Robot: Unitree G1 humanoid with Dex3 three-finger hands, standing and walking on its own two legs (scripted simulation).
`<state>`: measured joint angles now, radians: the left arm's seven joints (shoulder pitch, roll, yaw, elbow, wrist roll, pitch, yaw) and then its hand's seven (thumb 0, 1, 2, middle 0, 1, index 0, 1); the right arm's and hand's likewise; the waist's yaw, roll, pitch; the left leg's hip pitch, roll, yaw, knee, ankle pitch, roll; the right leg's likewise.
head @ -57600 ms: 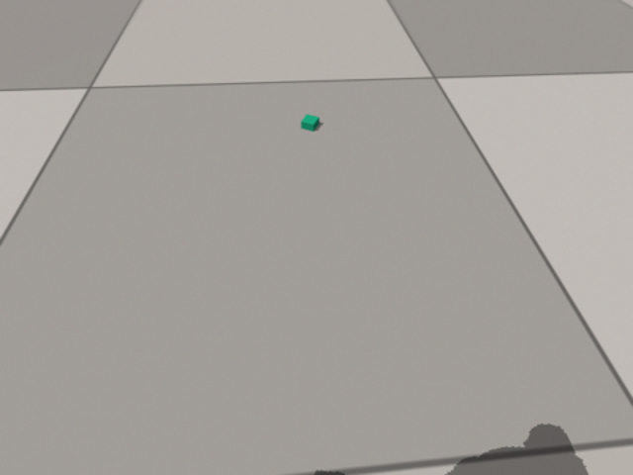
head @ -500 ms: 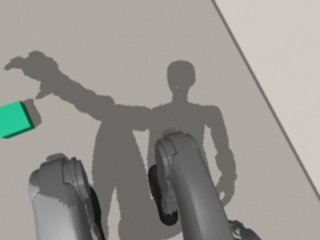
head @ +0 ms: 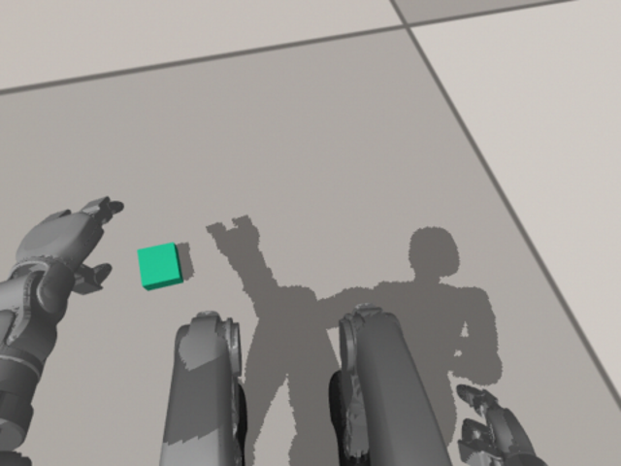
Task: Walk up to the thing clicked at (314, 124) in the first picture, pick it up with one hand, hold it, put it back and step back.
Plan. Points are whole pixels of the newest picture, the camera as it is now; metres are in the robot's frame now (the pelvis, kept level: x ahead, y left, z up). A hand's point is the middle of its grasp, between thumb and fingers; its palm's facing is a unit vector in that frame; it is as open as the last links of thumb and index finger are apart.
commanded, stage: home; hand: left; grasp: from above
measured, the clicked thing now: (160, 266) +0.47 +0.28 -0.43
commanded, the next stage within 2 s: none
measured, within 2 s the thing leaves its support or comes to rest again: neither
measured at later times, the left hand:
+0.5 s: hand (69, 332) +0.27 +0.20 +0.10, palm faces -0.07 -0.91 -0.41, open 7.5 cm
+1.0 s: hand out of the picture +0.24 +0.19 +0.22, palm faces +0.16 -0.97 -0.20, open 8.4 cm
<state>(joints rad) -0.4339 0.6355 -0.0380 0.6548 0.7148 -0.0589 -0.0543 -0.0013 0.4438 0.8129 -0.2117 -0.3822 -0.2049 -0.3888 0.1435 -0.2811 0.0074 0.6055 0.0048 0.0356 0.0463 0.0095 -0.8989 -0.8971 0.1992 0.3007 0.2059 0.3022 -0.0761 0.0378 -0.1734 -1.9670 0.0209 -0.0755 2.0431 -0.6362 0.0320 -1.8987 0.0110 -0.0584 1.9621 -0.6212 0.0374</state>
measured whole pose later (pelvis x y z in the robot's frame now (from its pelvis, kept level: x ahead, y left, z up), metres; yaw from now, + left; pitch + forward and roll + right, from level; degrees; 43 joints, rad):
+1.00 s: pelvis +0.10 +0.00 +0.27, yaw +6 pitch +11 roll -3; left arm 0.52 0.22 0.03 -0.12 -0.06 0.46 0.02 0.01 0.73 0.80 -0.19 -0.27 -0.18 -0.27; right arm 0.29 -0.22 0.03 0.52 0.02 -0.21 -0.18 0.02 -0.90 -0.90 0.20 0.30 0.21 0.30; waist -0.04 0.05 -0.18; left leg -0.70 0.01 -0.06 1.01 -0.50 0.00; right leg -0.64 0.00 -0.06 0.94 -0.49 0.01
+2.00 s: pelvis +0.10 +0.00 +0.27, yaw +6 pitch +10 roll -3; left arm 0.50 0.23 0.03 -0.13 -0.05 0.45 0.01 0.01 0.90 0.89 -0.20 -0.30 -0.20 -0.30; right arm 0.29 -0.22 0.03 0.53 0.01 -0.22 -0.17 0.02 -0.90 -0.90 0.20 0.30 0.21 0.30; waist -0.03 0.04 -0.16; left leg -0.70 0.02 -0.05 1.03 -0.50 0.01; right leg -0.64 0.00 -0.05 0.95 -0.48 0.02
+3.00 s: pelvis +0.10 +0.00 +0.27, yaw +5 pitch +7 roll -2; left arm 0.38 0.25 0.01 0.10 0.01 0.27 0.02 0.01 0.90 0.90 -0.20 -0.30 -0.20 -0.30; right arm 0.23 -0.23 0.01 0.64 -0.06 -0.15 -0.11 0.02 -0.90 -0.90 0.20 0.30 0.21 0.30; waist 0.00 0.02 -0.06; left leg -0.60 0.01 -0.02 0.98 -0.49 0.01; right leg -0.57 -0.01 -0.02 0.93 -0.48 0.01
